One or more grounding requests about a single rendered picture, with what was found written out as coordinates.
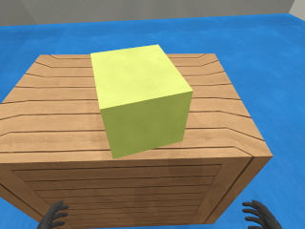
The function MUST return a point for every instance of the pedestal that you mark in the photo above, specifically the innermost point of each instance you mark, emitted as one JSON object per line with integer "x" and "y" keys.
{"x": 54, "y": 146}

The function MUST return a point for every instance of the robot right hand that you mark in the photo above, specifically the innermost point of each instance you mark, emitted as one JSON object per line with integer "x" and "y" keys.
{"x": 265, "y": 218}

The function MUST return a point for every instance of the carton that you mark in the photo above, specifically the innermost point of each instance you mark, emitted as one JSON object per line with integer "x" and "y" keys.
{"x": 143, "y": 99}

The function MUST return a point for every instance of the robot left hand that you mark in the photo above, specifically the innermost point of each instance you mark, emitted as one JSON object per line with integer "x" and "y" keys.
{"x": 47, "y": 221}

